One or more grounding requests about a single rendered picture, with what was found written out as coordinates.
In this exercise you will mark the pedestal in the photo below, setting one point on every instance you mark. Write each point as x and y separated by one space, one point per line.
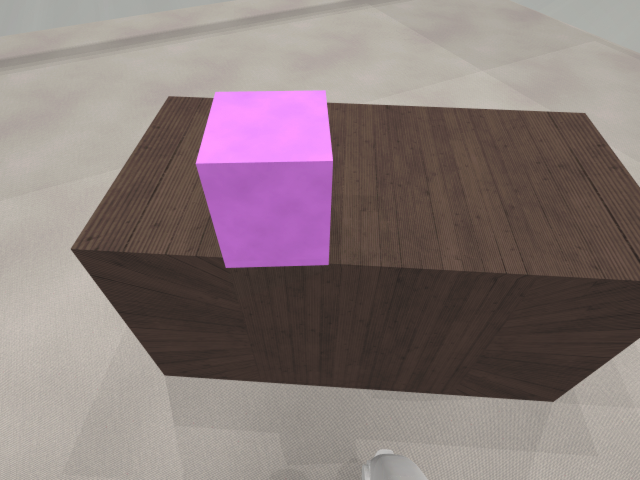
473 252

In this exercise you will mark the carton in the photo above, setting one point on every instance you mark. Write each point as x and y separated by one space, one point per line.
265 165

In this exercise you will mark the robot right shin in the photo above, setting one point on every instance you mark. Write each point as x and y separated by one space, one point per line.
384 451

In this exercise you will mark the robot right thigh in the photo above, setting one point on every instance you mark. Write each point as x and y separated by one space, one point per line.
391 467

